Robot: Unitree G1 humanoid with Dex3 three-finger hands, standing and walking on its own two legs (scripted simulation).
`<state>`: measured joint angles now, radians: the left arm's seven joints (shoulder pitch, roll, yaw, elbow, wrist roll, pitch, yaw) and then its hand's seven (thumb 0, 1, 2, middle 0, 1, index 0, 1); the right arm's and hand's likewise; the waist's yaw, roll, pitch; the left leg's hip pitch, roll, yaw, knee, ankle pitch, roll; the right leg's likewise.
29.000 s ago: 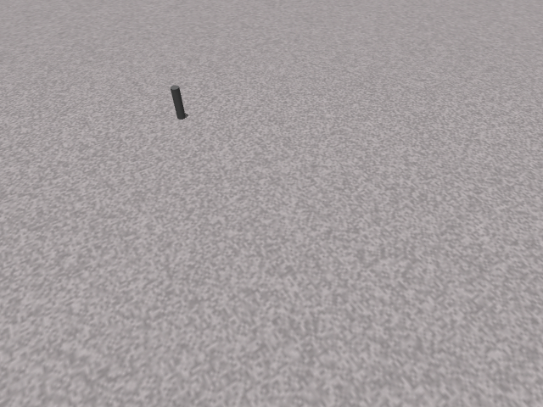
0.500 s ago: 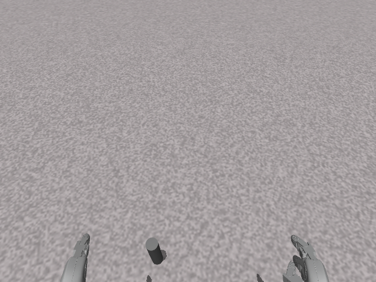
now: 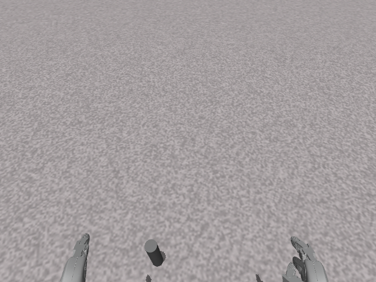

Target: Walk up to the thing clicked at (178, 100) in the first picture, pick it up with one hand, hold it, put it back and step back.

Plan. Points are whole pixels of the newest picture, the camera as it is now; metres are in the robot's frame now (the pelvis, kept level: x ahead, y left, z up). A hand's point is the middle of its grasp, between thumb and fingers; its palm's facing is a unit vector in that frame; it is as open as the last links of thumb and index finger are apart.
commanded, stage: home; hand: left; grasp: from the side
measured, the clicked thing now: (154, 253) +0.37 +0.16 -0.62
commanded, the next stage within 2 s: stand in 0.18 s
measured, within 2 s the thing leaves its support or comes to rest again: neither
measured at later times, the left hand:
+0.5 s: hand (104, 280) +0.16 +0.18 -0.06, palm faces +0.11 -0.95 -0.28, open 15.3 cm
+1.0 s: hand out of the picture +0.07 +0.25 -0.11, palm faces +0.00 -0.94 -0.35, open 7.5 cm
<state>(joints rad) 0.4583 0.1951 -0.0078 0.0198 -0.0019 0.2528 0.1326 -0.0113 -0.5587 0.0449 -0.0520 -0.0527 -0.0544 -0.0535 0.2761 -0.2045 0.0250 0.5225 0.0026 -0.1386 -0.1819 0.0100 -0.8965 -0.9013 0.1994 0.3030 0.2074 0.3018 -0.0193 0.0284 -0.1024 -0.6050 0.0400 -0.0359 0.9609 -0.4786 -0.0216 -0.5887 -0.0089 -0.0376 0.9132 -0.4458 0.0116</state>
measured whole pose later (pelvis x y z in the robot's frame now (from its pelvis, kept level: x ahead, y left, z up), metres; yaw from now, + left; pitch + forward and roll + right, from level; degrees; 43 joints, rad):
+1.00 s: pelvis -0.01 +0.01 +0.04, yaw +0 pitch -2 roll +0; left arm 0.23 0.33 0.02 0.89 0.04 0.00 0.02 0.01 0.88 0.89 -0.20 -0.30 -0.20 -0.30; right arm 0.21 -0.31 -0.04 0.94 -0.05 0.00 -0.02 0.01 -0.90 -0.90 0.20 0.30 0.21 0.30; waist 0.01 -0.01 0.05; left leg -0.28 0.00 0.00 0.66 -0.33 0.00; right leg -0.29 -0.05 -0.01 0.65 -0.32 0.03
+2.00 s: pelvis -0.01 +0.00 +0.06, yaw +0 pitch -4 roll +0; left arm 0.11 0.32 0.00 1.16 0.02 -0.02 0.00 0.00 0.90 0.90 -0.20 -0.30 -0.20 -0.30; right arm 0.13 -0.33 -0.01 1.14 -0.02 0.00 0.00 0.00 -0.90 -0.90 0.20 0.30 0.21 0.30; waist 0.00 0.01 0.06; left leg -0.10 0.01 0.00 0.34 -0.17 -0.02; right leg -0.12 -0.03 -0.02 0.36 -0.17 0.02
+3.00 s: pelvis -0.03 +0.01 +0.05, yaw -1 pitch -2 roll +0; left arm 0.07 0.36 0.06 1.03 0.02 0.02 0.00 0.00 0.90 0.90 -0.20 -0.30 -0.21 -0.30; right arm 0.07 -0.39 -0.05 1.04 -0.01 0.04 0.01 0.00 -0.90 -0.90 0.20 0.30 0.21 0.30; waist 0.00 0.01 0.16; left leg -0.29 -0.01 -0.01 0.69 -0.39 0.02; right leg -0.27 -0.03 0.00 0.50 -0.20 0.01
